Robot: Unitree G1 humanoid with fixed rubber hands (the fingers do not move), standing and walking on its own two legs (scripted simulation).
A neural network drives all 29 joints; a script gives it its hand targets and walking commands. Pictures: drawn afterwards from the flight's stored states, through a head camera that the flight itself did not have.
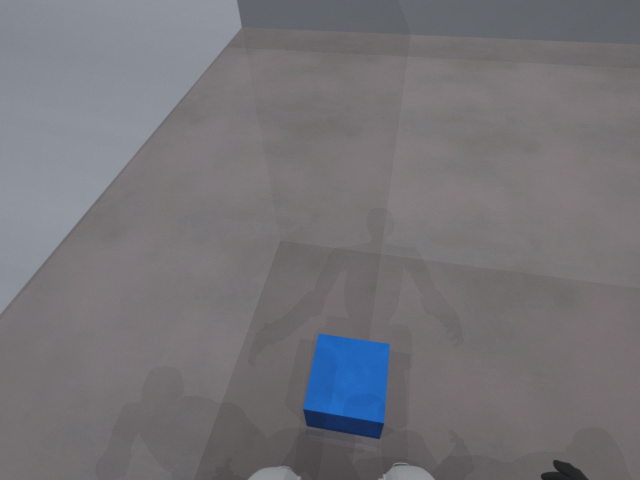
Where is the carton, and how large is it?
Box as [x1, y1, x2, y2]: [303, 334, 389, 438]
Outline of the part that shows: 318,334 303,408 307,425 379,438 384,418 389,344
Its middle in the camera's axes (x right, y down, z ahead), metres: +0.08 +0.41 +1.13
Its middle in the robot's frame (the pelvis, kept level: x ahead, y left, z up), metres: +0.49 -0.05 -0.65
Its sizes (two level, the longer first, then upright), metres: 0.221 0.211 0.150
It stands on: the floor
